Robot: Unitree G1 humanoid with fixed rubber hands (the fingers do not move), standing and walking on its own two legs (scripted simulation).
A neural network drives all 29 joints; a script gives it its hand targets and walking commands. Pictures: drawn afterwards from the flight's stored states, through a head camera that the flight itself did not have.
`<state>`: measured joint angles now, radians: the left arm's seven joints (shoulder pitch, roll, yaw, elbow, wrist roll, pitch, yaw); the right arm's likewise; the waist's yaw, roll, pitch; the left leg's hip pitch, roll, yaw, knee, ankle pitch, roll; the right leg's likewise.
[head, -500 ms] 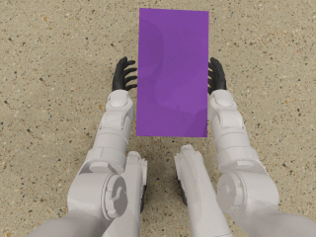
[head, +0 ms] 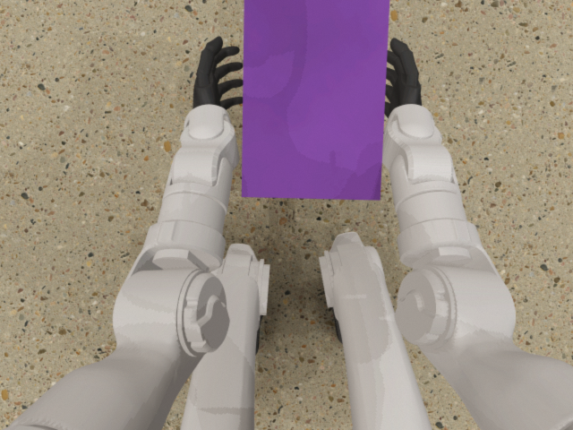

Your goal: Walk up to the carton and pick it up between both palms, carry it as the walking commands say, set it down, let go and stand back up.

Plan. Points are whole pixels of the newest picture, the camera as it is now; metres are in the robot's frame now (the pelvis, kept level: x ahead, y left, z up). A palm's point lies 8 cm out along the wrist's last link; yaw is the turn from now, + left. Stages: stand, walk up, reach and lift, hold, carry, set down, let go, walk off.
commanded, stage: set down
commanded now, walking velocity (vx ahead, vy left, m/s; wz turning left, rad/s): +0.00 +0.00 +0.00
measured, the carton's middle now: (302, 102) +0.52 -0.04 -0.18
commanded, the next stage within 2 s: none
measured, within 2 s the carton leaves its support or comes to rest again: rests again in 1.58 s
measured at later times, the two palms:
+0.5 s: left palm (227, 110) +0.52 +0.07 -0.19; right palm (385, 109) +0.50 -0.16 -0.20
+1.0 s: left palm (233, 111) +0.53 +0.07 -0.24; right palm (377, 114) +0.51 -0.17 -0.25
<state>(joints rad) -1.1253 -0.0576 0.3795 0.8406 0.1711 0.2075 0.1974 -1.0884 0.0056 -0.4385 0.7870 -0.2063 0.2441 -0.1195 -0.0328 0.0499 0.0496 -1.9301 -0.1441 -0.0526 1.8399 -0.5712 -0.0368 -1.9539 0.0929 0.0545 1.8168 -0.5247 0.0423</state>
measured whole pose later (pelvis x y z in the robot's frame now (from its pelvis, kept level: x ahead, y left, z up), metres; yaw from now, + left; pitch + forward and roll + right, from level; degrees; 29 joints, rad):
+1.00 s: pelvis -0.02 +0.00 -0.09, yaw +1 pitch +28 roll +1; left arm -1.49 0.08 0.31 0.89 0.06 0.24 0.23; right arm -1.44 -0.17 -0.33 0.86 -0.09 0.28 -0.13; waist -0.05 0.05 0.52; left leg -2.05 -0.16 -0.03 2.15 -0.60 -0.06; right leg -2.08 0.11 0.04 2.13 -0.55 0.05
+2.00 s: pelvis +0.00 +0.00 -0.10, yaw +1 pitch +36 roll +0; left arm -1.41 0.09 0.37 0.97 0.10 0.17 0.16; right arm -1.38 -0.13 -0.41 0.92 -0.18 0.22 -0.03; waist -0.06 0.07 0.34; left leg -2.20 -0.19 -0.03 2.19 -0.62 -0.05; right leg -2.21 0.08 0.04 2.17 -0.59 0.06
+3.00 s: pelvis +0.00 +0.00 -0.09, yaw +0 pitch +39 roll +0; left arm -1.37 0.22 0.13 1.02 -0.12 0.08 0.17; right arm -1.38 -0.34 -0.17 1.09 0.12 0.05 -0.07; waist -0.04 0.01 0.31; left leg -2.20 -0.17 -0.04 2.13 -0.61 -0.07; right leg -2.23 0.10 0.03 2.11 -0.56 0.04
